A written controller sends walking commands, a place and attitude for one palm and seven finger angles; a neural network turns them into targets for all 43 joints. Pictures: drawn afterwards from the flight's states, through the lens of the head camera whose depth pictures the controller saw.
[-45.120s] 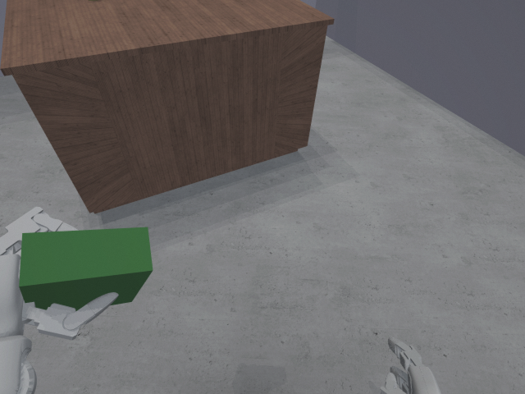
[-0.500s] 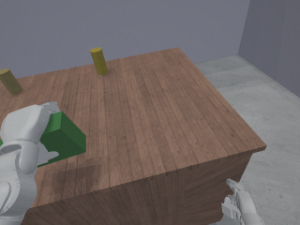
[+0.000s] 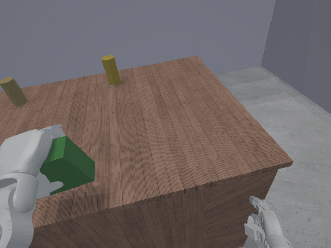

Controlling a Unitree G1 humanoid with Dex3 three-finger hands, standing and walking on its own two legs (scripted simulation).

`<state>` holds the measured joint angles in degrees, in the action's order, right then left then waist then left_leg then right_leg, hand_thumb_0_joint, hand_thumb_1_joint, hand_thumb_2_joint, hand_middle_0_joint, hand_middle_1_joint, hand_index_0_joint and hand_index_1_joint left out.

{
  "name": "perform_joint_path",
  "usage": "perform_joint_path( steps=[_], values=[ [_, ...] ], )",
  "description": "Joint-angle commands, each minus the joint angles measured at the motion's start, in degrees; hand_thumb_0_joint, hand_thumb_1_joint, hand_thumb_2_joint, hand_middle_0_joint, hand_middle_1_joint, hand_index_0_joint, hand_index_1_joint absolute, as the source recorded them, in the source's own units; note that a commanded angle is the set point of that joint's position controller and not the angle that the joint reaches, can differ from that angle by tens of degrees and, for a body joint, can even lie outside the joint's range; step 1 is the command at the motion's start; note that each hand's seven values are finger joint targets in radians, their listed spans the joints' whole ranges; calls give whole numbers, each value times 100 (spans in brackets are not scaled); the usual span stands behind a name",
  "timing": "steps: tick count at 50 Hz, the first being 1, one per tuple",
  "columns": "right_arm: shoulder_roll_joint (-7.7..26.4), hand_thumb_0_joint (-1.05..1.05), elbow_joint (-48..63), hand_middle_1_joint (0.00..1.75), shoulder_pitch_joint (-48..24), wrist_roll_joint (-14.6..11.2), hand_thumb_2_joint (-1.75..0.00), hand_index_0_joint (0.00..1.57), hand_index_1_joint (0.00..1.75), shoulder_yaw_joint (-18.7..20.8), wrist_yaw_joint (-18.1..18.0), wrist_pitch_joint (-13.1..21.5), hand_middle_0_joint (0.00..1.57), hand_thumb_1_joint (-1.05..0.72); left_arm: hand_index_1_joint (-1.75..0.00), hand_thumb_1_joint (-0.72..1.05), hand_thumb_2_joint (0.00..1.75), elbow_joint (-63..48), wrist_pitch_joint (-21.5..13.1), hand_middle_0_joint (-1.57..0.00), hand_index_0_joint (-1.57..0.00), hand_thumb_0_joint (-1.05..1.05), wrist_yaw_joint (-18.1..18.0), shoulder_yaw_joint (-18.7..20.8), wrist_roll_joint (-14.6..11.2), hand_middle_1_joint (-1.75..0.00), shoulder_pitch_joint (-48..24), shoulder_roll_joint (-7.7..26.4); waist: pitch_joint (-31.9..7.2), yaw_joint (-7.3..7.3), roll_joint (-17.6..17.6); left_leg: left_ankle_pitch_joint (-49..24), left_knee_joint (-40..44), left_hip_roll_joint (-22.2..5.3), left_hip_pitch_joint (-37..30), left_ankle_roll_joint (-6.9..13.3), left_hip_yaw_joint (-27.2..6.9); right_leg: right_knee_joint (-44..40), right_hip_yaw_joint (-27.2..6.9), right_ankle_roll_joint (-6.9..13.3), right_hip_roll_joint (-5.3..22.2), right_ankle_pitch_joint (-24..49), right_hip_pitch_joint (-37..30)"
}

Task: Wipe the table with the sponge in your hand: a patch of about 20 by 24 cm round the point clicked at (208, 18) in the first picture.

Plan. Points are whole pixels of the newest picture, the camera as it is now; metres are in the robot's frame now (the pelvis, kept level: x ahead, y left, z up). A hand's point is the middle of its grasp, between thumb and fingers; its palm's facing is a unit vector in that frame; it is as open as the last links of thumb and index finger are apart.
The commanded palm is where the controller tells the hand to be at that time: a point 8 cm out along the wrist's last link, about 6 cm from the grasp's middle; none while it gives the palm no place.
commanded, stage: bring the sponge back beside the body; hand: left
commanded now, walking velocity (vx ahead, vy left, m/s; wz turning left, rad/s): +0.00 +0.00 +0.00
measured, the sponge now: (55, 173) +0.19 +0.29 +0.14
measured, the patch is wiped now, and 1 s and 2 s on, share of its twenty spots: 1.00 1.00 1.00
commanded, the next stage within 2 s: step back with the hand held close in 0.32 s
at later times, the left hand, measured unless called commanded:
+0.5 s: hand (51, 160) +0.20 +0.27 +0.18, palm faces +0.32 -0.45 -0.83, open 9.6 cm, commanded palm +0.15 +0.28 +0.24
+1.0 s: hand (54, 148) +0.20 +0.25 +0.21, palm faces +0.41 -0.80 -0.43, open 9.6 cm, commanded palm +0.14 +0.30 +0.24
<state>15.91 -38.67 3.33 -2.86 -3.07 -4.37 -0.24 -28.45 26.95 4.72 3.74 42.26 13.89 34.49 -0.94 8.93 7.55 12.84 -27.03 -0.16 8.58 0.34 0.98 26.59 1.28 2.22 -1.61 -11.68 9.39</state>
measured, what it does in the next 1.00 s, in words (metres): stands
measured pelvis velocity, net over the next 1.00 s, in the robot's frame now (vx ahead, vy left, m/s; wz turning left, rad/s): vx -0.02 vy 0.02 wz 0.00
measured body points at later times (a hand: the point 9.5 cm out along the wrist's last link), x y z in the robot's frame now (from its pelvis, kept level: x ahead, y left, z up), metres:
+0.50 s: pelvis -0.01 +0.00 +0.00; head -0.05 -0.04 +0.45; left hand +0.17 +0.29 +0.23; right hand +0.24 -0.19 -0.06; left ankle +0.03 +0.12 -0.74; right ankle +0.04 -0.10 -0.74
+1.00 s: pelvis -0.02 +0.02 -0.01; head -0.01 +0.03 +0.44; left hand +0.17 +0.29 +0.24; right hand +0.12 -0.23 -0.10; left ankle +0.02 +0.12 -0.74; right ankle +0.04 -0.10 -0.74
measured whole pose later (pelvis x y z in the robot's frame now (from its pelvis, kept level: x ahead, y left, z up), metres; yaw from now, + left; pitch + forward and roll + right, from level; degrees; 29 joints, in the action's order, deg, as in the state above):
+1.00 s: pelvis -0.02 +0.02 -0.01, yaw +0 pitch +2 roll -1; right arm 13.5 -34.3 16.0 -0.7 -0.9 -4.0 4.4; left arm -37.4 -8.2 -7.6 25.9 -3.6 24.9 26.0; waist -2.4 -1.7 0.5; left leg 15.7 -37.4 1.0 24.2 1.9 -0.8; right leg 33.5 1.4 0.6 -1.4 -12.4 23.6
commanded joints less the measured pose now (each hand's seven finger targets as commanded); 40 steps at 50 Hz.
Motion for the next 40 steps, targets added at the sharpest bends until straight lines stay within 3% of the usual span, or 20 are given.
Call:
perform_joint_path(
  steps=[1,4,7,10,12,14,17,19,21,22,23,24,25,27,29,30,31,33,36,40],
  values=[
    [420,0,1270,30,-1633,-24,-90,20,30,131,-51,476,20,-90,-160,10,130,-1042,-120,-120,-120,0,-319,972,277,-160,-1441,1389,-587,29,-272,-381,457,67,58,123,-657,-682,-888,169,202,-286,-82],
    [441,0,1289,30,-1789,-58,-90,20,30,134,-79,501,20,-90,-160,10,130,-1146,-143,-120,-120,0,-325,1001,263,-160,-1624,1455,-548,-2,-275,-197,497,71,1,124,-675,-755,-1070,204,143,-470,-61],
    [464,0,1232,30,-1636,-8,-90,20,30,149,-90,449,20,-90,-160,10,130,-763,-100,-120,-120,0,-305,882,269,-160,-1419,1300,-521,41,-366,-262,502,59,49,124,-644,-712,-864,183,187,-355,-120],
    [420,0,1322,30,-1742,-17,-90,20,30,125,-84,491,20,-90,-160,10,130,-1106,-124,-120,-120,0,-304,889,265,-160,-1607,1326,-685,83,-61,-248,517,76,80,125,-661,-624,-876,226,188,-283,-264],
    [451,0,1239,30,-1667,-1,-90,20,30,145,-81,454,20,-90,-160,10,130,-804,-93,-120,-120,0,-287,883,243,-160,-1315,1259,-524,67,-403,-244,538,47,82,120,-650,-676,-828,185,177,-322,-172],
    [420,0,1290,30,-1827,-55,-90,20,30,128,-57,513,20,-90,-160,10,130,-1174,-134,-120,-120,0,-310,1017,242,-160,-1449,1409,-610,26,-162,-141,574,62,55,105,-682,-706,-1029,211,117,-406,-189],
    [467,0,1237,30,-1642,-11,-90,20,30,135,-71,428,20,-90,-160,10,130,-740,-66,-120,-120,0,-300,908,205,-160,-1270,1250,-468,46,-446,-200,545,42,133,121,-634,-701,-824,177,161,-348,-149],
    [433,0,1281,30,-1817,-50,-90,20,30,121,-66,486,20,-90,-160,10,130,-1080,-108,-120,-120,0,-324,1035,227,-160,-1531,1422,-555,17,-230,-54,588,54,85,107,-671,-737,-1029,204,113,-484,-154],
    [422,0,1252,30,-1710,-39,-90,20,30,116,-70,467,20,-90,-160,10,130,-914,-74,-120,-120,0,-329,913,249,-160,-1533,1303,-530,26,-263,-160,549,65,113,107,-649,-688,-889,173,170,-419,-130],
    [493,0,1132,30,-1569,-23,-90,20,30,119,-116,401,20,-90,-160,10,130,101,24,-120,-120,0,-305,595,305,-160,-1402,933,-82,-96,-640,89,572,45,289,95,-571,-793,-808,175,136,-609,113],
    [275,0,2288,30,-573,-86,-90,20,30,156,-51,401,20,-90,-160,10,130,-1754,-1485,-120,-120,0,-696,1979,-4388,-160,-2531,251,486,-723,-1649,1338,-226,27,361,308,-580,-1490,-1320,17,406,-1491,1658],
    [203,0,1810,30,-288,109,-90,20,30,-72,-112,497,20,-90,-160,10,130,-1108,-2099,-120,-120,0,-906,2177,-4317,-160,-2083,985,377,-713,-2294,1442,-782,134,205,331,-460,-1712,-1450,177,595,-2380,2042],
    [225,0,1530,30,235,197,-90,20,30,-18,-156,477,20,-90,-160,10,130,-915,-2421,-120,-120,0,-1002,2115,-4483,-160,-1155,448,19,-731,-2346,1162,-1173,81,104,313,-424,-1575,-1287,287,858,-1944,2057],
    [373,0,1601,30,273,202,-90,20,30,50,-131,481,20,-90,-160,10,130,-2041,-2891,-120,-120,0,-1131,2266,-4654,-160,-924,408,-843,-826,-863,652,-959,-130,27,262,-482,-861,-1205,336,1168,-584,1463],
    [591,0,1610,30,200,270,-90,20,30,174,-143,502,20,-90,-160,10,130,-2558,-3304,-120,-120,0,-1289,2792,-4780,-160,-703,722,-973,-765,582,782,37,-584,517,354,-1179,-9,-862,159,864,-57,951],
    [546,0,1607,30,285,270,-90,20,30,213,-143,520,20,-90,-160,10,130,-2229,-3421,-120,-120,0,-1335,2818,-4773,-160,-284,411,-893,-740,775,1121,293,-651,996,386,-1333,145,-595,37,630,-214,760],
    [532,0,1637,30,333,241,-90,20,30,264,-125,557,20,-90,-160,10,130,-2247,-3518,-120,-120,0,-1363,2910,-4755,-160,-171,378,-806,-749,614,1313,371,-688,1287,370,-1375,158,-545,-21,548,-293,685],
    [503,0,1604,30,447,248,-90,20,30,313,-116,590,20,-90,-160,10,130,-1945,-3643,-120,-120,0,-1389,2947,-4714,-160,14,277,-700,-791,194,689,151,-634,1514,336,-1324,218,-518,-17,562,301,644],
    [494,0,1547,30,510,202,-90,20,30,394,-96,626,20,-90,-160,10,130,-1602,-3759,-120,-120,0,-1366,2901,-4711,-160,133,167,-898,-820,-128,-441,14,-741,1219,307,-1326,385,-427,-67,574,802,627],
    [507,0,1499,30,469,187,-90,20,30,424,-72,697,20,-90,-160,10,130,-1426,-3819,-120,-120,0,-1314,2857,-4685,-160,333,124,-918,-807,-358,-815,15,-788,1155,322,-1343,416,-329,-125,528,679,696]
  ],
)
